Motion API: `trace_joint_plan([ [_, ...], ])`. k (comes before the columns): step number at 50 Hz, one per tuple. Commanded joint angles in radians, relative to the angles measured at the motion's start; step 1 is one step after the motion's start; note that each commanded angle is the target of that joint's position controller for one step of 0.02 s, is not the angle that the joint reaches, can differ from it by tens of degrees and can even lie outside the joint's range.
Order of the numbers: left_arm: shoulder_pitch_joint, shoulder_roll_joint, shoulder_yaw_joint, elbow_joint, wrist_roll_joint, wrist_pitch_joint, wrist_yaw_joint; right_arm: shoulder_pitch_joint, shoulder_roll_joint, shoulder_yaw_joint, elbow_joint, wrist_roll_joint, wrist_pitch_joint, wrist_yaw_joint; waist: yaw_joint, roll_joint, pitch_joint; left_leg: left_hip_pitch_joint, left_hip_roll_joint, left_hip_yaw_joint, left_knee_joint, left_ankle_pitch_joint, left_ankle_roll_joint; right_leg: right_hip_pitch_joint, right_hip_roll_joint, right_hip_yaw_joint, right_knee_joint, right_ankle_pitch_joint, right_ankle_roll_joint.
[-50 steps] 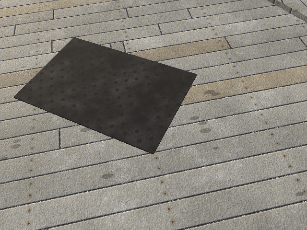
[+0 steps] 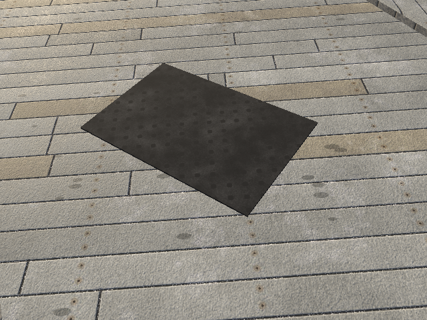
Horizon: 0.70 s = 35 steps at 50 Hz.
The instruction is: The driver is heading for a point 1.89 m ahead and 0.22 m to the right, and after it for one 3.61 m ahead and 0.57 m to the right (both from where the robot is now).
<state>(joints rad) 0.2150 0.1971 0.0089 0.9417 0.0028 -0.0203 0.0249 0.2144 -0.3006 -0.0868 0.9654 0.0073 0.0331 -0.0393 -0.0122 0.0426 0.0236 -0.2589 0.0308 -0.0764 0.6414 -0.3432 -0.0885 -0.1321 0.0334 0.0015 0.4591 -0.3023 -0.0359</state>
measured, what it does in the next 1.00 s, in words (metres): steps on the spot: left foot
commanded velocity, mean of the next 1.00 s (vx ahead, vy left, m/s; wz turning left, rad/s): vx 0.11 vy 0.00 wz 0.00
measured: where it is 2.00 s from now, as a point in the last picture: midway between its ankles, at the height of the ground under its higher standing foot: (229, 285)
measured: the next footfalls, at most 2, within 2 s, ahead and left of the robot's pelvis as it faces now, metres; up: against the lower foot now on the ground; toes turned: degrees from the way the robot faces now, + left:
left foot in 0.04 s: +0.02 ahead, +0.16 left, +0.00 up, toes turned -3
right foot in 1.28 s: +0.39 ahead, -0.10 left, +0.00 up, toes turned -2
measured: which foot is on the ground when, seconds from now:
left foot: up 0.00-0.02, down 0.04-1.00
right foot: down 0.00-0.84, up 0.86-1.00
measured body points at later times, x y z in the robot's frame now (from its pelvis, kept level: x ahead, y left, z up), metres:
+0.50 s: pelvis -0.03 +0.02 +0.00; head -0.02 +0.01 +0.45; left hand +0.03 +0.28 -0.14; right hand +0.02 -0.25 -0.15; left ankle -0.02 +0.16 -0.74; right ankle -0.04 -0.10 -0.74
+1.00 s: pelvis +0.06 +0.05 +0.01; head +0.07 +0.07 +0.46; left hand +0.16 +0.32 -0.13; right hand +0.00 -0.20 -0.13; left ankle -0.01 +0.15 -0.74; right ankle +0.06 -0.09 -0.66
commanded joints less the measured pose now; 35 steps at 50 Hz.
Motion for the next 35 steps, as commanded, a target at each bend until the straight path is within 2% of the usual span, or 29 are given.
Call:
trace_joint_plan([
  [1,0.018,0.196,0.041,-0.017,-0.013,-0.001,-0.002,-0.037,-0.064,0.003,-0.049,-0.001,-0.021,0.002,0.014,-0.148,0.014,0.058,0.000,0.035,-0.290,0.225,0.013,0.018,-0.202,0.190,-0.084,0.483,-0.092],
  [2,0.035,0.191,0.041,-0.014,-0.009,-0.010,-0.009,-0.012,-0.102,-0.002,-0.039,-0.008,-0.017,-0.002,0.020,-0.110,-0.012,0.134,0.028,-0.007,-0.285,0.392,0.029,-0.003,-0.186,0.182,-0.080,0.481,-0.067],
  [3,0.070,0.195,0.045,-0.015,0.003,-0.021,-0.021,0.002,-0.157,-0.011,-0.027,-0.006,-0.012,-0.007,0.061,-0.022,-0.044,0.197,0.047,-0.017,-0.209,0.515,0.060,-0.036,-0.139,0.145,-0.087,0.455,-0.043],
  [4,0.041,0.188,0.044,-0.015,-0.002,-0.022,-0.023,0.014,-0.135,-0.010,-0.007,0.000,-0.010,-0.002,0.039,0.011,-0.065,0.164,0.028,-0.002,-0.193,0.438,0.084,-0.004,-0.096,0.087,-0.086,0.397,-0.020],
  [5,-0.011,0.182,0.042,-0.017,-0.005,-0.019,-0.022,0.019,-0.078,0.003,-0.002,-0.006,-0.010,0.002,0.015,-0.019,-0.060,0.153,0.025,-0.003,-0.220,0.382,0.080,-0.003,-0.084,0.071,-0.075,0.319,-0.012],
  [6,-0.040,0.162,0.038,-0.021,-0.007,-0.012,-0.017,0.007,-0.070,0.007,0.004,-0.014,-0.010,0.001,0.015,-0.018,-0.052,0.143,0.025,-0.004,-0.236,0.348,0.073,-0.013,-0.081,0.064,-0.078,0.275,-0.017],
  [9,-0.049,0.152,0.036,-0.009,0.002,0.010,-0.007,-0.005,-0.072,0.009,0.021,-0.014,-0.020,-0.005,0.017,-0.021,-0.011,0.115,0.014,0.005,-0.250,0.288,0.065,-0.041,-0.068,0.055,-0.091,0.178,-0.005],
  [14,-0.057,0.156,0.034,0.013,0.005,0.013,-0.002,-0.012,-0.063,0.016,0.043,-0.013,-0.029,-0.010,0.012,-0.034,0.027,0.085,0.008,0.009,-0.258,0.212,0.068,-0.082,-0.061,0.052,-0.106,0.068,0.007],
  [29,0.009,0.151,0.021,0.076,0.001,0.005,0.007,0.009,-0.037,0.036,0.092,-0.011,-0.038,-0.006,0.013,-0.033,0.023,0.066,-0.005,0.019,-0.247,0.189,0.078,-0.098,-0.052,0.039,-0.090,0.065,0.017],
  [30,0.027,0.150,0.021,0.086,-0.001,0.006,0.009,0.024,-0.029,0.039,0.100,-0.010,-0.036,-0.007,0.013,-0.039,0.002,0.070,-0.020,0.035,-0.240,0.090,0.081,-0.092,-0.045,0.033,-0.095,-0.038,0.012],
  [32,0.035,0.182,0.033,0.082,-0.014,0.011,0.015,0.025,-0.041,0.034,0.094,0.000,-0.035,-0.011,0.017,-0.072,0.047,-0.014,-0.057,0.066,-0.185,-0.216,0.104,-0.140,-0.051,0.062,-0.101,-0.355,-0.027],
  [33,0.047,0.195,0.037,0.078,-0.016,0.007,0.015,0.011,-0.034,0.036,0.081,0.000,-0.042,-0.010,0.025,-0.092,0.081,-0.057,-0.058,0.072,-0.155,-0.268,0.113,-0.171,-0.090,0.125,-0.128,-0.461,-0.056],
  [34,0.069,0.179,0.035,0.070,-0.019,0.001,0.016,0.000,-0.039,0.035,0.074,-0.002,-0.055,-0.003,0.036,-0.097,0.090,-0.110,-0.049,0.054,-0.128,-0.281,0.123,-0.142,-0.105,0.136,-0.141,-0.474,-0.070],
  [35,0.112,0.221,0.048,0.085,-0.023,-0.007,0.013,-0.005,-0.016,0.037,0.062,0.006,-0.068,0.001,0.046,-0.161,0.109,-0.181,-0.057,0.080,-0.064,-0.238,0.122,-0.124,-0.180,0.248,-0.193,-0.546,-0.105],
])
Velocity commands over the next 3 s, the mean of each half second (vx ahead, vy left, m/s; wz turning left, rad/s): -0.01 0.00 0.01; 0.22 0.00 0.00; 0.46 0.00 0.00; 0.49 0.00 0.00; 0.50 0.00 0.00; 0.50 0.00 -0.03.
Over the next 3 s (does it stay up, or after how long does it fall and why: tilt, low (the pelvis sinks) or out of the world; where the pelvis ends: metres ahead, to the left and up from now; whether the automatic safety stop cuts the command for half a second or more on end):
stays up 1.20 0.03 -0.01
